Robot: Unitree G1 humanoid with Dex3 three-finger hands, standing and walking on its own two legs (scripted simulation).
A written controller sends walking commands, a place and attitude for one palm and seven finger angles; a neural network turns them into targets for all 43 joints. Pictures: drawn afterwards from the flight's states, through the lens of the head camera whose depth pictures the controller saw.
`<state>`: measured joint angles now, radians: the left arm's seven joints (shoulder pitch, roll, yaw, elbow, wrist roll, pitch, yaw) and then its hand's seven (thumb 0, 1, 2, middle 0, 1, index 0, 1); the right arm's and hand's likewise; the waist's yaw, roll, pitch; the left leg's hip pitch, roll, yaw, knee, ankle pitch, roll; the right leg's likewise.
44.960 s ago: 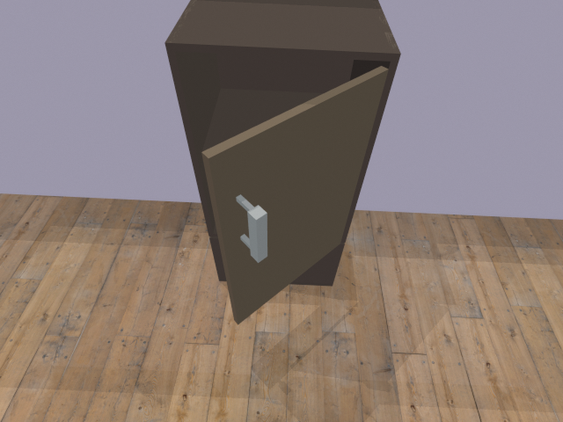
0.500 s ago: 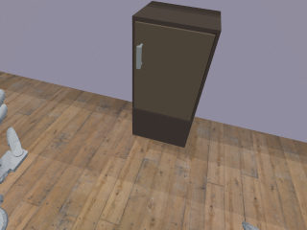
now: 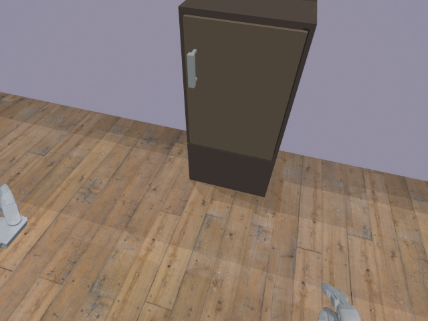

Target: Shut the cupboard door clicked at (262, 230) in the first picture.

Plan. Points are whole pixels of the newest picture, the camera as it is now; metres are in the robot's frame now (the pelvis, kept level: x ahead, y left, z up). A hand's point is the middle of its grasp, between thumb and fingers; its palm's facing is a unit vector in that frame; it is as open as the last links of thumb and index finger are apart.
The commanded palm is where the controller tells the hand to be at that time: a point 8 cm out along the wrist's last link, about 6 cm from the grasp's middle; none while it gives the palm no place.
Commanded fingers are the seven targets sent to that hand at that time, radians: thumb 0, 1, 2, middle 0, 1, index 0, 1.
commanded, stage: stop stepping back and stand still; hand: left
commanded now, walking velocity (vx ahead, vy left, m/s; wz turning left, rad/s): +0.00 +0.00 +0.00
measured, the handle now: (193, 68) +0.96 +0.14 -0.01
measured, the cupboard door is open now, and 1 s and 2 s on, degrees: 0 0 0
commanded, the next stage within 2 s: let the arm hang, fingers relaxed in 0.28 s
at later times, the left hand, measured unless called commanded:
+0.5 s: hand (71, 263) +0.21 +0.26 +0.02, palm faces +0.16 -0.87 -0.47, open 7.4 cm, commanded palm none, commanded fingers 0.00 0.90 0.90 -0.20 -0.30 -0.20 -0.30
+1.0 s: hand out of the picture -0.09 +0.22 -0.16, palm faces +0.03 -0.97 -0.22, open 7.3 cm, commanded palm none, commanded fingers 0.00 0.90 0.90 -0.20 -0.30 -0.20 -0.30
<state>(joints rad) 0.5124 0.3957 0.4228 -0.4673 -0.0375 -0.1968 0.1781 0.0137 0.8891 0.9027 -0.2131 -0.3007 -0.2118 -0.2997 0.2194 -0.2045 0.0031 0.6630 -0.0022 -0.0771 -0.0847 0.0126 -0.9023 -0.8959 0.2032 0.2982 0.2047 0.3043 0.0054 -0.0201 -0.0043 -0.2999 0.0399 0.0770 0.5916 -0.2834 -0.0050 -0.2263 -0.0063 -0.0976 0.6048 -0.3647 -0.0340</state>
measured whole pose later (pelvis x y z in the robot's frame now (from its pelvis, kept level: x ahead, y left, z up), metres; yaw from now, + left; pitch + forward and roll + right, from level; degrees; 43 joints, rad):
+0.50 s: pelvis +0.00 +0.01 +0.00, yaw +1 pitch +2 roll +0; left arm 0.31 0.36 0.14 0.15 0.01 -0.03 0.03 0.00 0.90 0.90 -0.20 -0.30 -0.20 -0.30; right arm 0.17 -0.31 0.01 0.73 0.00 -0.02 0.01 0.01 -0.90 -0.90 0.20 0.30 0.20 0.30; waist 0.01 0.08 -0.05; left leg -0.36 0.03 0.07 0.60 -0.27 0.01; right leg -0.26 -0.01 -0.11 0.59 -0.35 -0.03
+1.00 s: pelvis -0.03 +0.03 +0.02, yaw +0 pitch -2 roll -1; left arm 0.37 0.19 0.01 1.15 0.01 0.02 0.02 0.00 0.93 0.90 -0.20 -0.30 -0.20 -0.30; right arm 0.34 -0.15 0.01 1.12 -0.02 0.03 -0.02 0.01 -0.91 -0.90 0.20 0.30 0.20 0.30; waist 0.00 0.01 0.03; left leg -0.24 0.01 0.09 0.41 -0.15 0.03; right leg -0.16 -0.02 -0.09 0.41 -0.22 -0.01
